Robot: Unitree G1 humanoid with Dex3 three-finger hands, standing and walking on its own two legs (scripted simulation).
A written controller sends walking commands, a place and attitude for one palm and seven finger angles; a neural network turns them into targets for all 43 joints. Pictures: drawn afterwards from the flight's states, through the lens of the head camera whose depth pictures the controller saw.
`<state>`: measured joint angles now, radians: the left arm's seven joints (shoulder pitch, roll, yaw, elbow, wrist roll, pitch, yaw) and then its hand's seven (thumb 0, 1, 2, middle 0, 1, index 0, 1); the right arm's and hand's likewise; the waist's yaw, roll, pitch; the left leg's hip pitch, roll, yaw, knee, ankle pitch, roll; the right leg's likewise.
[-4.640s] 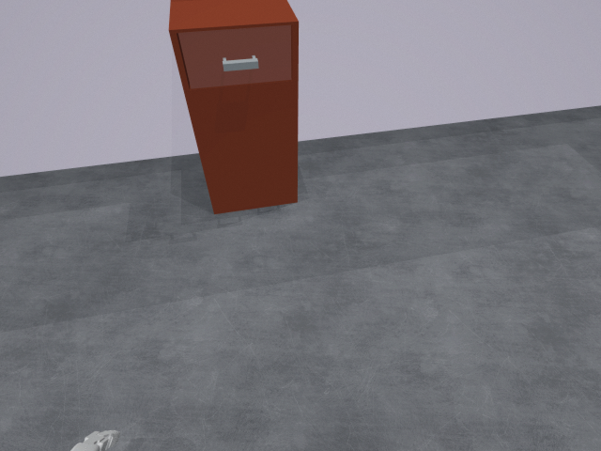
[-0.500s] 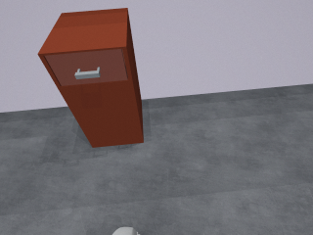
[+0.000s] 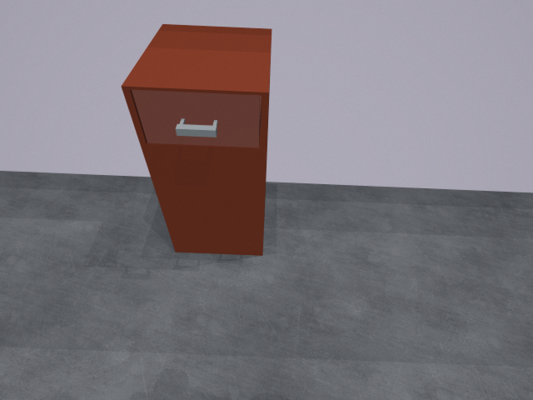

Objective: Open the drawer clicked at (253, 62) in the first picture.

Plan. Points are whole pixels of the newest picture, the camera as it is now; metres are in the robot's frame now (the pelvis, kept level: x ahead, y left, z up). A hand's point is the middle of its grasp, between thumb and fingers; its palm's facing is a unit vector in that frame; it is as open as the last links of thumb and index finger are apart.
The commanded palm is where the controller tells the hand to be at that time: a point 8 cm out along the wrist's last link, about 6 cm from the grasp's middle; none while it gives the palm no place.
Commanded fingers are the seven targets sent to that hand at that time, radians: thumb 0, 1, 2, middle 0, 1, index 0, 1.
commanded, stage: take the last steps up to it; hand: left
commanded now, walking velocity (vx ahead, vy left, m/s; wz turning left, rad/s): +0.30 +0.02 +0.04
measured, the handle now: (198, 126) +0.81 +0.25 -0.07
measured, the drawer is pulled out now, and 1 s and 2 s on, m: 0.00 0.00 0.00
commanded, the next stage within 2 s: come to a stop and stand still in 0.76 s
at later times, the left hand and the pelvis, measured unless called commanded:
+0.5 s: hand out of the picture +0.08 +0.16 -0.18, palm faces +0.13 -0.98 -0.14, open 7.3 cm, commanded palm none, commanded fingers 0.00 0.90 0.90 -0.20 -0.30 -0.20 -0.30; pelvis +0.13 +0.01 +0.00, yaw +3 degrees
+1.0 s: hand (168, 289) +0.36 +0.23 -0.17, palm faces +0.03 -0.98 -0.19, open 7.4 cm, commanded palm none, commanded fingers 0.00 0.90 0.90 -0.20 -0.30 -0.20 -0.30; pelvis +0.28 +0.05 +0.00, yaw +1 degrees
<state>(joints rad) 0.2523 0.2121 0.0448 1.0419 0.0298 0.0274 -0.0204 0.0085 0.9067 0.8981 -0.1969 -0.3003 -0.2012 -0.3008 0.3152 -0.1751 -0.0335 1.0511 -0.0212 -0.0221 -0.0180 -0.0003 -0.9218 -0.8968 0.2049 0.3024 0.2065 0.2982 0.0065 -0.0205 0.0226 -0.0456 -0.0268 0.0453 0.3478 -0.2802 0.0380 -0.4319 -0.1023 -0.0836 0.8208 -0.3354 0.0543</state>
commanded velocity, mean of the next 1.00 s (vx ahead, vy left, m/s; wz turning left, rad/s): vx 0.16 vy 0.01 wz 0.01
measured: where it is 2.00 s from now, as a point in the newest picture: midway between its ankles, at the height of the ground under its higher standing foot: (248, 391)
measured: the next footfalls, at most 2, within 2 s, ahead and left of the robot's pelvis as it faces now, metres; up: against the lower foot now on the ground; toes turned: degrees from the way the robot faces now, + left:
right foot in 0.10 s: +0.12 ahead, -0.13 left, +0.00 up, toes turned -7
left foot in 0.56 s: +0.27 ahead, +0.14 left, +0.00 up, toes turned +11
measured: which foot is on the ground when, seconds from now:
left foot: down 0.00-0.12, up 0.14-0.54, down 0.56-1.00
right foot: up 0.00-0.08, down 0.10-0.58, up 0.60-1.00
